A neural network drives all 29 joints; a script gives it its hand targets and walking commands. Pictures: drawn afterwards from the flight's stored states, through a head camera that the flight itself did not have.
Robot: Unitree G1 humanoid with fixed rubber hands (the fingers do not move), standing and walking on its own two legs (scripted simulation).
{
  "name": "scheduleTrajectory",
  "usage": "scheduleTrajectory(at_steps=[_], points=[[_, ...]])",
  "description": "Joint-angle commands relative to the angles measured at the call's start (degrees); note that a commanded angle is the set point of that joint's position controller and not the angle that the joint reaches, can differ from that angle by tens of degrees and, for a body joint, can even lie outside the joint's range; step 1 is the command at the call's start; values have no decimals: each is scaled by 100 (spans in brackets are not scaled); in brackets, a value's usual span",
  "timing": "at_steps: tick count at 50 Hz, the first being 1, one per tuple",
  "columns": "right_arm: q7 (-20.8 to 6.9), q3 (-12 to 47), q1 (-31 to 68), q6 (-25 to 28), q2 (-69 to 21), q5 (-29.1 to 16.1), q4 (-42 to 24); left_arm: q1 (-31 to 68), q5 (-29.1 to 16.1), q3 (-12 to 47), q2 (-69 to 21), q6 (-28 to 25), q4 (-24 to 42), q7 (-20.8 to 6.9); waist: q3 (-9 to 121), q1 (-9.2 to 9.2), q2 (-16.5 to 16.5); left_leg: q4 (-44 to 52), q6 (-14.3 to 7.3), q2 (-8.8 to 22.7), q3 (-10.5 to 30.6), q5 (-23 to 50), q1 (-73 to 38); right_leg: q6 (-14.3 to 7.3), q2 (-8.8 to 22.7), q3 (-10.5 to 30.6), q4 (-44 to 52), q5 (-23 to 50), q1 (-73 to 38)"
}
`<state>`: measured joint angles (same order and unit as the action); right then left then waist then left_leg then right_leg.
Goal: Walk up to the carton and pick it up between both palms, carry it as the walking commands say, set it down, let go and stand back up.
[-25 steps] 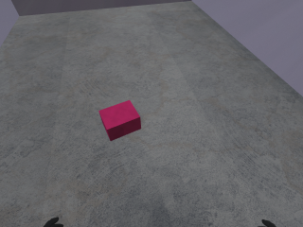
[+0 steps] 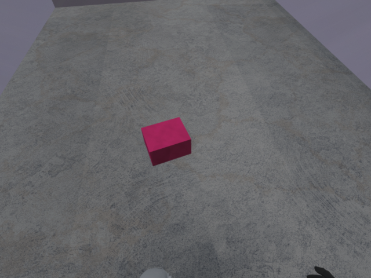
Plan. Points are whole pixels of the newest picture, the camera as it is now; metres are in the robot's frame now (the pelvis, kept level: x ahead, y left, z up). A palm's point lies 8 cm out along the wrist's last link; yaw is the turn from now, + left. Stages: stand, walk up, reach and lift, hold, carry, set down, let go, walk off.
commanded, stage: walk up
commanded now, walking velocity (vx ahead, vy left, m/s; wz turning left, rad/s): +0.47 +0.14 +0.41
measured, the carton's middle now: (166, 140) +1.03 +0.19 -0.70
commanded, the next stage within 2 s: none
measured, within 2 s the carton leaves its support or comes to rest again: neither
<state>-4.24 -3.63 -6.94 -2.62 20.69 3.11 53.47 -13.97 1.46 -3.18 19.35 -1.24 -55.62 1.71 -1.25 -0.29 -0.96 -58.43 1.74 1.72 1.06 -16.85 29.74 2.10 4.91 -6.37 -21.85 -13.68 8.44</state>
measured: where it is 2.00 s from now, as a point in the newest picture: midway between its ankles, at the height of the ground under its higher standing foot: (170, 219)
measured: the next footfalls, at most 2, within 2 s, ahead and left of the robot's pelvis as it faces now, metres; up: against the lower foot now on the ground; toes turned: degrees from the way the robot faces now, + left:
left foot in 0.22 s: +0.17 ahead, +0.22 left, +0.00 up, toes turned +12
right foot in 0.66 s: +0.47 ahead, -0.02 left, +0.00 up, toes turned +2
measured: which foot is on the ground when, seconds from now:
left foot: up 0.00-0.20, down 0.22-0.66, up 0.68-1.00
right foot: down 0.00-0.20, up 0.22-0.64, down 0.66-1.00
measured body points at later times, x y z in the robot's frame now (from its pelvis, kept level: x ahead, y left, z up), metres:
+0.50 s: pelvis +0.20 +0.10 +0.00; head +0.22 +0.12 +0.45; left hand +0.31 +0.36 -0.13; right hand +0.20 -0.16 -0.13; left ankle +0.13 +0.21 -0.74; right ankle +0.32 -0.04 -0.69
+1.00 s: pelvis +0.41 +0.08 +0.00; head +0.46 +0.05 +0.45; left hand +0.32 +0.33 -0.12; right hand +0.56 -0.15 -0.16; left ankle +0.43 +0.25 -0.66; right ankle +0.43 -0.02 -0.74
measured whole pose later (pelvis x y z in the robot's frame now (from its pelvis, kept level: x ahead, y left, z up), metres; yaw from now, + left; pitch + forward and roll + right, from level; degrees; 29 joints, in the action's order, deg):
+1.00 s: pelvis +0.41 +0.08 +0.00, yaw +11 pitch -1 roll +3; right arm -2.1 -4.2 -8.8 -2.3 15.6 1.9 54.5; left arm -23.1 1.2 -3.4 11.2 -3.1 -57.8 1.3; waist -5.2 -2.9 -2.7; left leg -58.4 2.2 4.1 -2.6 -12.1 32.2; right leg -0.5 5.7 -7.6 -23.6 -12.8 10.0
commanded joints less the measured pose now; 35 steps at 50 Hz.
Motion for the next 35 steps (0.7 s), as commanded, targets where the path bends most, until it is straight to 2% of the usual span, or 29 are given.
scheduleTrajectory(at_steps=[1,2,4,7,8,9,10,11,12,13,14,15,16,17,19,23,26,29,31,32,33,34,35], points=[[-159,-65,379,93,306,-68,-508,81,10,-211,835,-169,414,-35,-236,-3,950,-330,123,575,138,373,892,-616,1580,1039,1537,-1574,-282],[-176,-17,521,89,191,-100,-589,-30,31,-216,799,-197,402,-60,-403,-71,936,204,152,600,23,426,733,-601,1530,794,1525,-1192,-170],[-199,84,676,106,-41,-153,-671,-84,71,-243,805,-235,417,-132,-526,-136,1096,1325,100,534,-241,489,-33,-489,1384,349,1455,-967,200],[-157,131,729,195,-164,-212,-709,-327,139,-260,836,-217,273,-213,-546,-255,1443,2016,-29,311,-846,-69,-676,-558,1302,160,1313,-1114,316],[-112,86,532,231,-160,-221,-641,-331,124,-232,769,-190,220,-244,-462,-151,1529,2175,-22,210,-1003,-147,-1035,-610,1190,12,1018,-1222,411],[-43,16,-37,290,-56,-199,-464,-289,92,-200,700,-150,142,-266,-249,171,1311,2419,-8,87,-1200,37,-1793,-597,967,-277,269,-1266,662],[49,-102,-930,359,249,-141,-130,-420,102,-127,475,-141,122,-275,258,518,450,2537,-71,-89,-1204,-125,-3020,-544,635,-558,-1157,-777,1086],[136,-277,-1924,439,867,-53,72,-474,120,-32,122,-170,246,-280,625,951,-1045,3133,-305,884,279,-936,-4097,-457,272,-632,-3193,-1119,2206],[243,-415,-2528,513,1672,-20,108,-164,114,30,-188,-235,647,-281,883,1116,-2323,4976,-965,2606,3655,-2101,-4253,-248,-367,-49,-4668,-2203,3559],[257,-341,-2279,530,1431,-82,21,313,168,5,143,-193,783,-253,645,1056,-1561,5173,-1163,2652,3776,-2382,-3795,-309,196,778,-5129,-1835,3832],[272,-276,-1728,543,997,-113,-62,465,135,0,173,-204,723,-265,149,751,-1258,5006,-1090,2397,3187,-1940,-3342,-319,370,767,-5221,-1353,3925],[271,-204,-1311,581,598,-175,-138,289,83,18,68,-210,630,-301,-170,386,-896,4802,-944,2073,2322,-1035,-2808,-262,608,736,-4947,-740,3591],[281,-130,-909,613,248,-202,-205,54,51,29,14,-190,507,-331,-189,89,-744,4695,-767,1704,1571,-369,-2298,-186,675,698,-4567,-317,2992],[289,-80,-776,653,56,-186,-234,-157,73,34,-32,-130,355,-369,-75,-34,-814,4665,-694,1499,1056,259,-2006,-114,603,558,-4436,-119,2521],[296,-53,-931,716,-7,-166,-186,4,96,25,-122,-34,403,-442,-57,-18,-889,4746,-757,1383,699,699,-1941,-6,507,427,-4082,142,2327],[336,-60,-1336,728,83,-163,-53,917,54,39,-274,28,663,-520,-538,190,-605,5047,-876,1412,554,589,-2142,114,363,305,-2585,658,2489],[373,-88,-1587,728,172,-145,81,1350,20,44,-336,6,776,-544,-610,329,-636,5102,-852,1417,449,818,-2346,95,222,197,-1776,777,2222],[404,-127,-1650,695,244,-131,194,1513,4,18,-306,-46,847,-518,-603,343,-718,4949,-740,1469,408,1305,-2573,14,133,135,-1310,610,1932],[424,-155,-1618,658,315,-119,262,1308,9,-23,-233,-94,826,-471,-465,201,-749,4553,-646,1458,321,2011,-2669,-46,5,38,-1001,415,1441],[430,-132,-1633,634,275,-151,325,762,10,-71,-134,-177,683,-425,-152,-90,-559,3689,-539,1173,-56,2412,-2506,-80,-86,-138,-548,627,552],[426,-52,-1846,598,30,-178,471,-197,59,-171,130,-262,350,-338,495,-453,-197,2365,-423,617,-485,1815,-1860,-126,125,5,-457,779,-875],[440,12,-2108,622,-410,-198,328,-1041,134,-313,729,-319,142,-268,1037,-597,1079,743,-246,121,-625,-14,-762,-415,1542,1729,-239,1027,-1712],[481,3,-2278,618,-569,-265,183,-1398,20,-383,1194,-299,62,-212,1630,-619,2220,-593,-241,-179,-152,-1673,101,-918,2607,3588,543,1316,-2174]])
